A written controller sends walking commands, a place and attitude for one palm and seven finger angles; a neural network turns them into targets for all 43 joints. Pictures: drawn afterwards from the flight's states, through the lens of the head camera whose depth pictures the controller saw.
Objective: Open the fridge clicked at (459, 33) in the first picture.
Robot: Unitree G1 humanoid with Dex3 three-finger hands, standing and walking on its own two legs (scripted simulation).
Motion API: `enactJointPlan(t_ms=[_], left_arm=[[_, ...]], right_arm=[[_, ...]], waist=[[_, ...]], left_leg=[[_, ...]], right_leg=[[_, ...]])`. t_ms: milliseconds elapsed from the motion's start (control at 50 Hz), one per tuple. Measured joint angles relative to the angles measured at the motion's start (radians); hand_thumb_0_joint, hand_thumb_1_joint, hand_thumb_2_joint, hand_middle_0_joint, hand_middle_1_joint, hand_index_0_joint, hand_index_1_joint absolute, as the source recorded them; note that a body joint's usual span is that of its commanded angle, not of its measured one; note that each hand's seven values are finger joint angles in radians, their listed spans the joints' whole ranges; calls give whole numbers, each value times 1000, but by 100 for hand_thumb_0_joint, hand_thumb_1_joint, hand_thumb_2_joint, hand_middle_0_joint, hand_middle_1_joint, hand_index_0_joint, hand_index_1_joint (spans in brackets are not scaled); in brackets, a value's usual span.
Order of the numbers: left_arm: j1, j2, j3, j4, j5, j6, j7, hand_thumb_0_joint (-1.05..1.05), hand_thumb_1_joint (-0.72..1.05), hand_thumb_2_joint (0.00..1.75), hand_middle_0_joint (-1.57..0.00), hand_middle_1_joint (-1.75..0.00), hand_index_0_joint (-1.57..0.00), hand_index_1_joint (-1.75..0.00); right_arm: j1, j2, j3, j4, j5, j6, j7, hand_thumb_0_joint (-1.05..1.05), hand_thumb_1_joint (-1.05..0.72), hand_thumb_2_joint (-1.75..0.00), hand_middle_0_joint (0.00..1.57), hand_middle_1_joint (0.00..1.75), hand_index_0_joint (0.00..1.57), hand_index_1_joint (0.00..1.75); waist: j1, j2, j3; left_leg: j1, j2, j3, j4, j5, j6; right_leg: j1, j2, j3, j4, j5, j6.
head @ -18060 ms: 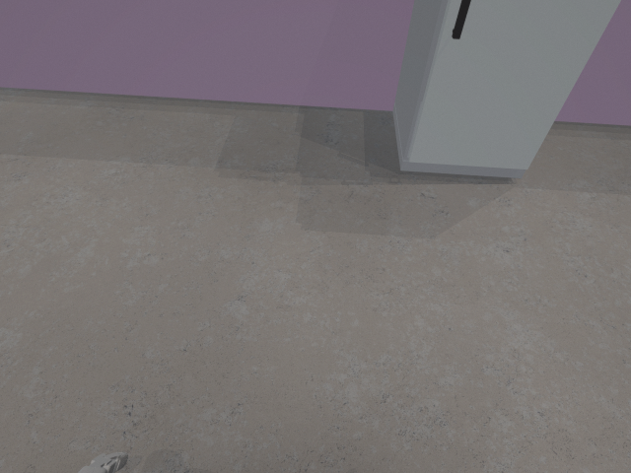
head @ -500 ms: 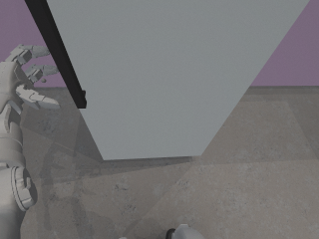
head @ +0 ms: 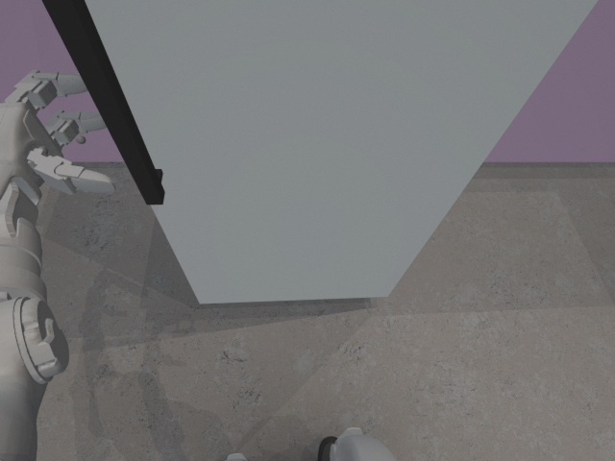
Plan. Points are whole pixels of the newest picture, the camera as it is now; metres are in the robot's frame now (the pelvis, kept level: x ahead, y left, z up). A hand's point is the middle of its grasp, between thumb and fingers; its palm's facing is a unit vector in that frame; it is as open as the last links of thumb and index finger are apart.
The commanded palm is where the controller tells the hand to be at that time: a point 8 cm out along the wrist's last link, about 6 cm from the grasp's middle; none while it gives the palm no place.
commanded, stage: feel for the door with the fingertips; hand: left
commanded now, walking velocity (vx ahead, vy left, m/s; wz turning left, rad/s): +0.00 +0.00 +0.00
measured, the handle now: (106, 71) +0.52 +0.22 +0.18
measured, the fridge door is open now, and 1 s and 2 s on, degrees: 0 0 0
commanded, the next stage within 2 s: slide the fingers in behind the handle in 0.22 s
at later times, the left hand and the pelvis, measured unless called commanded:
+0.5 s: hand (79, 133) +0.49 +0.26 +0.12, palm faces +0.01 -1.00 +0.01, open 13.9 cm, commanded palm +0.46 +0.30 +0.11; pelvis +0.00 +0.01 +0.00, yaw -1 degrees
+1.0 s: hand (97, 147) +0.47 +0.24 +0.12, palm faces +0.01 -1.00 +0.01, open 14.0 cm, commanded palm +0.45 +0.29 +0.11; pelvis +0.01 +0.01 +0.00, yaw +0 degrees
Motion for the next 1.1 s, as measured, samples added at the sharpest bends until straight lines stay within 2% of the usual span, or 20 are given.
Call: enactJointPlan(t_ms=[180,320,420,640,780,900,1020,1100], left_arm=[[-5,23,26,-4,11,-24,7,-1,-50,30,-30,-120,-31,-122],[-55,56,12,47,33,-6,13,-1,-50,30,-31,-121,-32,-122],[-57,57,17,42,25,-16,12,-1,-50,30,-30,-121,-31,-122],[20,7,14,-22,7,-11,13,-1,-50,30,-29,-120,-30,-121],[105,-67,-10,-127,-23,-11,31,-1,-50,30,-29,-120,-29,-120],[112,-106,-30,-139,-13,4,63,-1,-50,30,-30,-120,-29,-120],[101,-126,-47,-131,-12,-11,88,-1,-50,30,-30,-120,-29,-120],[68,-109,-34,-82,-1,-9,88,-1,-50,30,-30,-120,-30,-120]], right_arm=[[22,-1,-3,-3,-3,9,3,0,-91,-90,20,30,21,30],[28,3,8,2,-4,7,-1,0,-91,-90,20,30,21,30],[36,7,9,0,-8,5,1,0,-91,-90,20,30,21,30],[47,15,1,-11,-8,21,13,0,-91,-90,20,30,21,30],[33,20,-12,-18,-5,20,22,0,-91,-90,20,30,21,30],[1,26,-12,-22,-4,13,21,0,-91,-90,20,30,21,30],[-21,28,-8,-21,-5,3,22,0,-91,-90,20,30,21,30],[-30,29,2,-20,-4,0,17,0,-91,-90,20,30,21,30]], waist=[[-17,-7,8],[-31,-5,14],[-33,-3,9],[-16,0,-11],[9,9,-23],[17,9,-25],[25,12,-19],[17,4,-10]], left_leg=[[-19,5,7,9,2,1],[-41,2,1,19,5,4],[-51,2,6,20,5,6],[-23,2,15,12,-8,12],[10,1,15,-4,-12,11],[30,-2,7,-9,-11,9],[41,-4,6,-13,-7,7],[36,-4,5,-10,-2,4]], right_leg=[[-19,5,7,1,10,0],[-33,2,1,2,16,2],[-45,2,7,0,19,5],[-22,4,16,-4,8,13],[10,5,17,-17,2,15],[31,1,10,-17,-3,14],[39,-1,9,-13,-3,11],[32,-1,8,-5,-3,6]])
